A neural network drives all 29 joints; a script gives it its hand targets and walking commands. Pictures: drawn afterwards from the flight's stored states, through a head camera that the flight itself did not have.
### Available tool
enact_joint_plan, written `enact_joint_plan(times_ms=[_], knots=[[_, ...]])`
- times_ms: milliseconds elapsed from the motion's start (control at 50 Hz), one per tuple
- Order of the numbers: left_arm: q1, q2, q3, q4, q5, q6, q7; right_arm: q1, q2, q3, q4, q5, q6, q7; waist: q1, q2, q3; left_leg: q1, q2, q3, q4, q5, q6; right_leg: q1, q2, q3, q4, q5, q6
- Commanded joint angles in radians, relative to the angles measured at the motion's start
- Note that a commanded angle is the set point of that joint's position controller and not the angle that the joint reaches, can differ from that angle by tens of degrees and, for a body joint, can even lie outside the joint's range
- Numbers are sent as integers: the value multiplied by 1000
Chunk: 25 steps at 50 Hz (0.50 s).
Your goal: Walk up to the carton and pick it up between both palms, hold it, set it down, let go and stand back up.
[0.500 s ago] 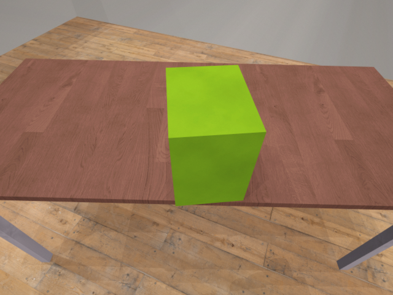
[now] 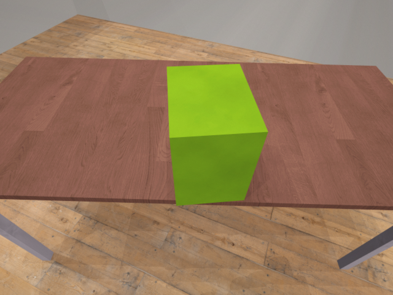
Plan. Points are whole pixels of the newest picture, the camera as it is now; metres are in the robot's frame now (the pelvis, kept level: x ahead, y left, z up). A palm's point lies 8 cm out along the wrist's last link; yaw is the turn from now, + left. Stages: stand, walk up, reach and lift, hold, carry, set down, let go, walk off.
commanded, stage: stand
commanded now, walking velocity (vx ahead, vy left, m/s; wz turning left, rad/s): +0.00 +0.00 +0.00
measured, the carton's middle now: (207, 136) +0.46 -0.03 +0.05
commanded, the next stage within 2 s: none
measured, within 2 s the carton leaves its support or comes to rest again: neither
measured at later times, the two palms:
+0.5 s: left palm out of the picture -0.01 +0.23 -0.14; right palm out of the picture -0.02 -0.23 -0.14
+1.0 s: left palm out of the picture -0.02 +0.23 -0.14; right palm out of the picture -0.02 -0.23 -0.14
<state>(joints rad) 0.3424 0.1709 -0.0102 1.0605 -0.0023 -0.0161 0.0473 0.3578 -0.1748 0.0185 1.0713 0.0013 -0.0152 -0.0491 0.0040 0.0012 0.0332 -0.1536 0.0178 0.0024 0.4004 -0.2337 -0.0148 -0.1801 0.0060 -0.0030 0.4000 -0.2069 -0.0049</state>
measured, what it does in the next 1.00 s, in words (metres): stands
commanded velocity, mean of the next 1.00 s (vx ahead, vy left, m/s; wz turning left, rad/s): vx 0.00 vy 0.00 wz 0.00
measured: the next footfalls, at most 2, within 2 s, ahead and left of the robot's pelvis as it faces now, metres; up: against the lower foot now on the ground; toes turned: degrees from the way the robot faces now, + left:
none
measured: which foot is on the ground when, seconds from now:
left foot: down 0.00-1.00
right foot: down 0.00-1.00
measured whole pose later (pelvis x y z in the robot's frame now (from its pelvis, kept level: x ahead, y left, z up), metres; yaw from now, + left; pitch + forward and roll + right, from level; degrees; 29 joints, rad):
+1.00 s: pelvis +0.00 +0.00 +0.00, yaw +0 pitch -1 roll +0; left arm 0.34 0.17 -0.02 1.06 0.00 -0.02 0.05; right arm 0.35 -0.17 0.02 1.08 0.00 -0.02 -0.05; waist 0.00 0.00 0.03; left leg -0.14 0.02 0.00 0.40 -0.24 -0.02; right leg -0.17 0.00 -0.01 0.40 -0.21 0.00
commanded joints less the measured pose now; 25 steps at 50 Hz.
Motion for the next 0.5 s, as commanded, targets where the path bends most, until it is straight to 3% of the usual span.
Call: enact_joint_plan(times_ms=[0, 200, 480], knots=[[67, 103, 20, -22, -1, -8, 5, 81, -99, -19, -20, 0, -8, -6, 1, -2, 55, -44, 89, -67, -67, 79, 20, -24, -101, 79, -74, 60, -2], [76, 96, 11, -16, -3, -8, 6, 73, -96, -19, -21, -1, -9, -7, 1, -4, 51, -19, 94, -73, -64, 136, 25, -17, -107, 79, -59, 134, 2], [68, 99, 11, -21, -2, -8, 7, 83, -91, -16, -16, 1, -5, -5, -2, 9, 52, -31, 91, -61, -75, 101, 21, -3, -107, 72, -71, 100, 3]])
